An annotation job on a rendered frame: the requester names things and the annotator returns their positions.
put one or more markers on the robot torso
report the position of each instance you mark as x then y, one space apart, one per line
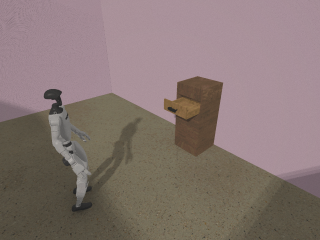
65 130

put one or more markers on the drawer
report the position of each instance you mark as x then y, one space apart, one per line
186 108

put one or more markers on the cabinet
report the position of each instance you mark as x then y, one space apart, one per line
197 134

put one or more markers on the robot right hand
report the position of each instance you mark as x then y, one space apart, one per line
78 168

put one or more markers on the robot left forearm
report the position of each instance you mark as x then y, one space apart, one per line
74 129

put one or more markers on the robot left hand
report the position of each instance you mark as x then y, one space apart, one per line
81 134

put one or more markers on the robot right forearm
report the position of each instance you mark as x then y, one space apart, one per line
65 153

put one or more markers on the handle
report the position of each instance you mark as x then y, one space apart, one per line
171 109

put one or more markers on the right robot shin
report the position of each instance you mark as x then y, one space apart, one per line
80 192

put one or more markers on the robot right upper arm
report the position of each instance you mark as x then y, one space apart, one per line
55 123

